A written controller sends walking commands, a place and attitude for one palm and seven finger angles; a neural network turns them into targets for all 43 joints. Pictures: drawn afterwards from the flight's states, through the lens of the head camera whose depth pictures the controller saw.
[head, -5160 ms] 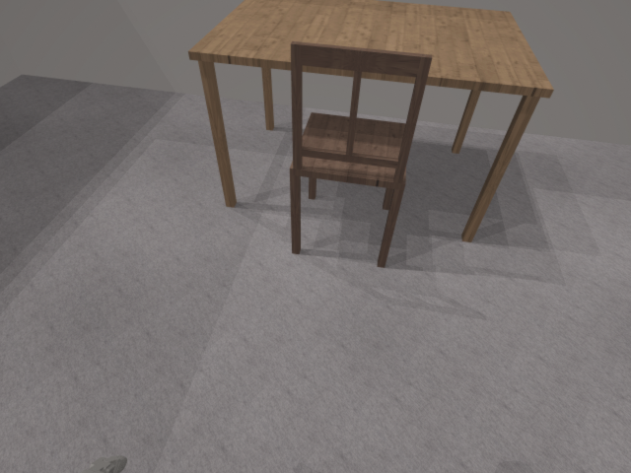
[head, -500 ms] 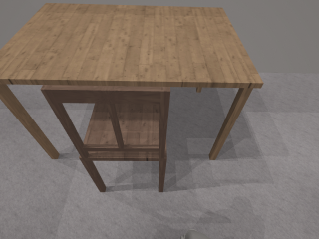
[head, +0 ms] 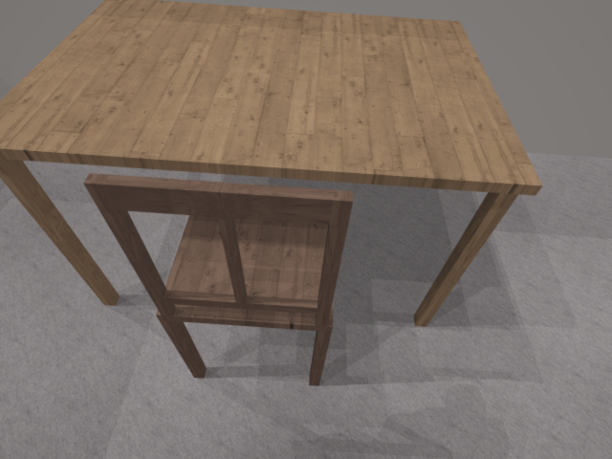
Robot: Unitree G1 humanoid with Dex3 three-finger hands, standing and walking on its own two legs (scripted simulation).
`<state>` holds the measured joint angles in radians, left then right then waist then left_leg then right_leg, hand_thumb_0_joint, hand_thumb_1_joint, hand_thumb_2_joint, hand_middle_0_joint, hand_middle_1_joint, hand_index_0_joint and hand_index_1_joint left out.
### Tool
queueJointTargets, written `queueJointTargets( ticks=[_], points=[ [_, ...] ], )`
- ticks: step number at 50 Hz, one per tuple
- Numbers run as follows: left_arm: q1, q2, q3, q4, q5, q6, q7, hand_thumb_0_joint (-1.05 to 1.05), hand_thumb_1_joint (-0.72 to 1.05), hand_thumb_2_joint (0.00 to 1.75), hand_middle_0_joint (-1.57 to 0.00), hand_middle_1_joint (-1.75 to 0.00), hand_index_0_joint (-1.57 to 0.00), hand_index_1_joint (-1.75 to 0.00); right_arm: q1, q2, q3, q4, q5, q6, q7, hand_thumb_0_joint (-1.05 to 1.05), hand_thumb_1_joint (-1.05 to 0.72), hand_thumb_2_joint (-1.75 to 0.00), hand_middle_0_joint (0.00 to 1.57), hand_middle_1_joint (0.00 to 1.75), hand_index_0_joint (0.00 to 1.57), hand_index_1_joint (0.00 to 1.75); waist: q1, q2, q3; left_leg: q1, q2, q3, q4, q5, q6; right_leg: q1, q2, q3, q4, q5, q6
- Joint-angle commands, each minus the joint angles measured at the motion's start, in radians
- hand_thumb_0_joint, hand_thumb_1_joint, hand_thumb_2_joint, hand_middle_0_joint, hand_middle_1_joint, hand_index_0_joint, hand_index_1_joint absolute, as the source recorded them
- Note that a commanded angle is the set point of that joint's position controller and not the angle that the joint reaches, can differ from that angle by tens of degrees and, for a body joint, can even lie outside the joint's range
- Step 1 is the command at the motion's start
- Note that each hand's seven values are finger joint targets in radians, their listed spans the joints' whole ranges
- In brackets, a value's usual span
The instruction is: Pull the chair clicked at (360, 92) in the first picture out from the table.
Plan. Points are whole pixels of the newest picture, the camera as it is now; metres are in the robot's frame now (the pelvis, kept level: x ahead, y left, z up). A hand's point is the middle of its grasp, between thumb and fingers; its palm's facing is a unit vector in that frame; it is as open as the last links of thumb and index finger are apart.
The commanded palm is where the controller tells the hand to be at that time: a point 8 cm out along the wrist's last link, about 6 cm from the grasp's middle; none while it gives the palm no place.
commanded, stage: come to a stop and stand still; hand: left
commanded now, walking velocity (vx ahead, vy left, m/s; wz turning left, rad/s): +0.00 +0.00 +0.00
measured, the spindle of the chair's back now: (234, 262) +0.44 +0.16 -0.09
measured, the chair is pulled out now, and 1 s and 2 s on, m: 0.00 0.00 0.00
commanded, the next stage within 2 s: look again from close up in 1.52 s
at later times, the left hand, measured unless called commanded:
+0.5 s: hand out of the picture -0.05 +0.18 -0.16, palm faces +0.00 -0.98 -0.22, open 7.4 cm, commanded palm none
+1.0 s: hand out of the picture -0.07 +0.13 -0.16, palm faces +0.02 -0.99 -0.17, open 7.4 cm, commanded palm none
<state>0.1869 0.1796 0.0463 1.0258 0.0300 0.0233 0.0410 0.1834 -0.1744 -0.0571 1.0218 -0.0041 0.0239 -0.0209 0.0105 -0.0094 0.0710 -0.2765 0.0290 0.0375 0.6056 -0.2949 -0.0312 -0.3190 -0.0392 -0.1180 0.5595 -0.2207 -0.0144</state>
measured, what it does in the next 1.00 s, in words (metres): steps on the spot: right foot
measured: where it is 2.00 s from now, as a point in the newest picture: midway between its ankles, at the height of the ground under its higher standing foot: outside the picture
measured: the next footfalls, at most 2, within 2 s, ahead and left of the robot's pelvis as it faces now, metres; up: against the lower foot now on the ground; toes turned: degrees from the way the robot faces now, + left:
right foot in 0.34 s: +0.01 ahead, -0.07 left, +0.00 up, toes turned -2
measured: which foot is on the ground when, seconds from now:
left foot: down 0.00-1.00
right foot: down 0.00-0.02, up 0.04-0.32, down 0.34-1.00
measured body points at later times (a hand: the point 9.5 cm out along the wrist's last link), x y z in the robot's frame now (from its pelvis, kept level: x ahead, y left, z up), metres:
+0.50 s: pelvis -0.04 +0.01 +0.01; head -0.04 -0.01 +0.46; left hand -0.05 +0.23 -0.14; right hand -0.02 -0.22 -0.15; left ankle +0.01 +0.11 -0.73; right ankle -0.09 -0.09 -0.73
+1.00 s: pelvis -0.03 -0.02 +0.01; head -0.03 -0.03 +0.46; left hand -0.06 +0.18 -0.15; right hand -0.09 -0.21 -0.15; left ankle +0.01 +0.11 -0.73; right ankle -0.09 -0.10 -0.73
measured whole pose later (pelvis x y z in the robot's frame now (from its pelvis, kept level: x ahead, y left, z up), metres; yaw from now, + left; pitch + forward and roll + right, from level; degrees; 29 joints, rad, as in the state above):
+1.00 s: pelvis -0.03 -0.02 +0.01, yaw -1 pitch -1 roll +1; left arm 0.35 0.10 -0.01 1.17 0.01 -0.01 0.05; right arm 0.35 -0.10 0.00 1.19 0.00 0.01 -0.04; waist -0.02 0.00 0.02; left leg -0.21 0.03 0.06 0.39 -0.16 -0.01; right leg -0.07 0.04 -0.05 0.39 -0.30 -0.06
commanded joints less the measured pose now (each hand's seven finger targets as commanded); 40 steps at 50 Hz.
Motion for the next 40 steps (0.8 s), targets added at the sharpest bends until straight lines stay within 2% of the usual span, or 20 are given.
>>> queueJointTargets(
  ticks=[1,2,3,5,6,7,11,12,14,15,16,17,18,19,20,22,26,27,31,40],
  points=[
    [0.059,0.056,0.016,-0.049,-0.019,0.007,0.004,0.0,0.9,0.9,-0.2,-0.3,-0.2,-0.3,0.107,-0.144,-0.005,-0.031,-0.02,-0.02,-0.008,0.0,-0.9,-0.9,0.2,0.3,0.2,0.3,0.001,0.278,-0.071,0.03,0.302,-0.305,-0.351,0.47,0.141,-0.028,0.006,0.056,0.166,-0.26,0.019],
    [0.06,0.067,0.016,-0.042,-0.016,0.014,0.005,0.0,0.9,0.9,-0.2,-0.3,-0.2,-0.3,0.047,-0.135,0.003,-0.045,-0.022,-0.021,-0.013,0.0,-0.9,-0.9,0.2,0.3,0.2,0.3,0.014,0.223,-0.045,-0.054,0.305,-0.287,-0.374,0.413,0.193,0.015,0.009,0.114,0.278,-0.31,0.016],
    [0.069,0.069,0.017,-0.021,-0.011,0.025,0.006,0.0,0.9,0.9,-0.2,-0.3,-0.2,-0.3,0.005,-0.122,0.01,-0.047,-0.02,-0.026,-0.023,0.0,-0.9,-0.9,0.2,0.3,0.2,0.3,0.025,0.245,-0.032,-0.078,0.265,-0.246,-0.394,0.358,0.182,0.011,0.002,0.15,0.339,-0.283,0.018],
    [0.104,0.076,0.021,0.006,-0.006,0.027,0.0,0.0,0.9,0.9,-0.2,-0.3,-0.2,-0.3,-0.019,-0.109,0.019,-0.052,-0.019,-0.02,-0.027,0.0,-0.9,-0.9,0.2,0.3,0.2,0.3,0.037,0.194,-0.015,-0.039,0.205,-0.176,-0.365,0.312,0.166,-0.029,0.013,0.157,0.412,-0.212,0.018],
    [0.125,0.073,0.018,0.017,-0.006,0.023,-0.001,0.0,0.9,0.9,-0.2,-0.3,-0.2,-0.3,-0.015,-0.11,0.02,-0.048,-0.016,-0.021,-0.027,0.0,-0.9,-0.9,0.2,0.3,0.2,0.3,0.036,0.174,-0.045,0.03,0.187,-0.155,-0.351,0.337,0.167,-0.053,0.015,0.15,0.415,-0.197,0.025],
    [0.13,0.068,0.015,0.025,-0.007,0.018,-0.003,0.0,0.9,0.9,-0.2,-0.3,-0.2,-0.3,-0.007,-0.103,0.018,-0.042,-0.012,-0.023,-0.028,0.0,-0.9,-0.9,0.2,0.3,0.2,0.3,0.032,0.108,-0.052,0.075,0.19,-0.142,-0.34,0.384,0.178,-0.065,0.011,0.14,0.398,-0.193,0.029],
    [0.109,0.051,-0.006,0.022,-0.011,0.011,0.0,0.0,0.9,0.9,-0.2,-0.3,-0.2,-0.3,0.068,-0.119,0.011,-0.006,-0.011,-0.022,-0.028,0.0,-0.9,-0.9,0.2,0.3,0.2,0.3,-0.014,0.133,-0.106,0.23,0.211,-0.189,-0.321,0.427,0.201,-0.037,-0.008,0.112,0.175,-0.26,0.045],
    [0.102,0.052,-0.009,0.026,-0.014,0.009,0.0,0.0,0.9,0.9,-0.2,-0.3,-0.2,-0.3,0.077,-0.119,0.01,0.004,-0.01,-0.021,-0.027,0.0,-0.9,-0.9,0.2,0.3,0.2,0.3,-0.022,0.129,-0.088,0.218,0.216,-0.196,-0.321,0.441,0.206,-0.007,-0.008,0.109,0.108,-0.257,0.041],
    [0.157,0.041,-0.015,0.051,-0.016,0.003,0.004,0.0,0.9,0.9,-0.2,-0.3,-0.2,-0.3,0.089,-0.123,0.009,0.019,-0.008,-0.019,-0.022,0.0,-0.9,-0.9,0.2,0.3,0.2,0.3,-0.008,0.114,-0.11,0.22,0.193,-0.193,-0.301,0.398,0.185,0.073,-0.002,0.098,-0.056,-0.171,0.037],
    [0.182,0.042,-0.015,0.07,-0.015,-0.001,0.007,0.0,0.9,0.9,-0.2,-0.3,-0.2,-0.3,0.089,-0.114,0.01,0.026,-0.003,-0.019,-0.02,0.0,-0.9,-0.9,0.2,0.3,0.2,0.3,-0.001,0.087,-0.114,0.19,0.17,-0.181,-0.287,0.332,0.157,0.136,-0.002,0.092,-0.151,-0.071,0.034],
    [0.202,0.048,-0.018,0.084,-0.013,-0.008,0.009,0.0,0.9,0.9,-0.2,-0.3,-0.2,-0.3,0.086,-0.101,0.014,0.031,0.002,-0.02,-0.018,0.0,-0.9,-0.9,0.2,0.3,0.2,0.3,0.003,0.055,-0.107,0.153,0.135,-0.159,-0.268,0.253,0.12,0.185,-0.018,0.116,-0.24,0.014,0.028],
    [0.19,0.074,-0.019,0.088,-0.013,-0.016,0.011,0.0,0.9,0.9,-0.2,-0.3,-0.2,-0.3,0.084,-0.074,0.017,0.034,0.01,-0.019,-0.014,0.0,-0.9,-0.9,0.2,0.3,0.2,0.3,-0.012,0.019,-0.074,0.092,0.102,-0.14,-0.267,0.172,0.084,0.203,-0.063,0.184,-0.265,0.044,0.006],
    [0.175,0.082,-0.024,0.09,-0.015,-0.021,0.009,0.0,0.9,0.9,-0.2,-0.3,-0.2,-0.3,0.069,-0.061,0.025,0.033,0.009,-0.019,-0.012,0.0,-0.9,-0.9,0.2,0.3,0.2,0.3,-0.018,0.003,-0.036,0.1,0.071,-0.111,-0.269,0.119,0.057,0.144,-0.105,0.22,-0.273,0.028,-0.016],
    [0.167,0.091,-0.028,0.09,-0.017,-0.022,0.007,0.0,0.9,0.9,-0.2,-0.3,-0.2,-0.3,0.074,-0.056,0.027,0.037,0.007,-0.02,-0.007,0.0,-0.9,-0.9,0.2,0.3,0.2,0.3,-0.026,0.022,-0.025,0.132,0.055,-0.109,-0.288,0.081,0.046,0.093,-0.118,0.219,-0.276,-0.023,-0.026],
    [0.15,0.076,-0.03,0.096,-0.015,-0.03,0.005,0.0,0.9,0.9,-0.2,-0.3,-0.2,-0.3,0.072,-0.051,0.028,0.047,0.0,-0.017,-0.008,0.0,-0.9,-0.9,0.2,0.3,0.2,0.3,-0.03,-0.083,-0.007,0.153,0.053,-0.09,-0.267,0.135,0.043,0.058,-0.102,0.222,-0.282,-0.002,-0.027],
    [0.142,0.065,-0.037,0.096,-0.018,-0.035,0.004,0.0,0.9,0.9,-0.2,-0.3,-0.2,-0.3,0.091,-0.062,0.03,0.066,0.0,-0.016,-0.008,0.0,-0.9,-0.9,0.2,0.3,0.2,0.3,-0.034,-0.13,0.023,0.175,0.062,-0.082,-0.27,0.158,0.048,0.037,-0.096,0.21,-0.305,-0.015,-0.023],
    [0.166,0.054,-0.038,0.104,-0.021,-0.034,0.007,0.0,0.9,0.9,-0.2,-0.3,-0.2,-0.3,0.115,-0.064,0.04,0.097,-0.002,-0.018,-0.008,0.0,-0.9,-0.9,0.2,0.3,0.2,0.3,-0.027,-0.044,0.05,0.163,0.064,-0.085,-0.302,0.124,0.046,0.031,-0.08,0.206,-0.306,-0.094,-0.017],
    [0.171,0.061,-0.037,0.104,-0.021,-0.032,0.006,0.0,0.9,0.9,-0.2,-0.3,-0.2,-0.3,0.12,-0.062,0.043,0.105,0.0,-0.015,-0.007,0.0,-0.9,-0.9,0.2,0.3,0.2,0.3,-0.022,-0.031,0.081,0.136,0.061,-0.082,-0.304,0.092,0.046,0.028,-0.075,0.204,-0.317,-0.123,-0.018],
    [0.198,0.049,-0.035,0.114,-0.024,-0.031,0.006,0.0,0.9,0.9,-0.2,-0.3,-0.2,-0.3,0.148,-0.045,0.048,0.119,-0.004,-0.015,-0.011,0.0,-0.9,-0.9,0.2,0.3,0.2,0.3,-0.019,0.015,0.072,0.129,0.056,-0.081,-0.303,0.08,0.042,0.029,-0.075,0.209,-0.316,-0.145,-0.024],
    [0.22,0.019,-0.036,0.122,-0.027,-0.035,0.006,0.0,0.9,0.9,-0.2,-0.3,-0.2,-0.3,0.209,-0.015,0.051,0.142,-0.005,-0.019,-0.018,0.0,-0.9,-0.9,0.2,0.3,0.2,0.3,-0.018,0.01,0.07,0.112,0.057,-0.076,-0.271,0.121,0.04,0.039,-0.069,0.205,-0.313,-0.12,-0.031]
  ],
)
